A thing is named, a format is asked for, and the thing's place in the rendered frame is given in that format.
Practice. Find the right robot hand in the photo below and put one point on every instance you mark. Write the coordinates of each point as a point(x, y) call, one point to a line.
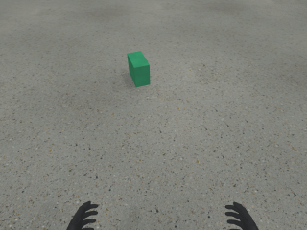
point(246, 222)

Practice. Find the left robot hand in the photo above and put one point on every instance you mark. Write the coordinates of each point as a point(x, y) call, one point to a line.
point(78, 221)

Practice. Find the carton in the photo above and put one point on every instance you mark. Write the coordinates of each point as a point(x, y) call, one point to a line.
point(139, 69)

